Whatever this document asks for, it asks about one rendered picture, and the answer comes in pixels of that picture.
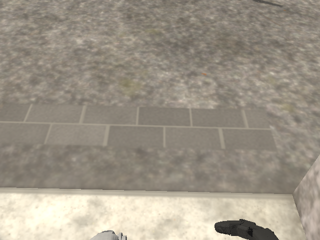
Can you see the robot right hand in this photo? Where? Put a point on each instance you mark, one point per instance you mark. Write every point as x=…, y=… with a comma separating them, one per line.
x=244, y=229

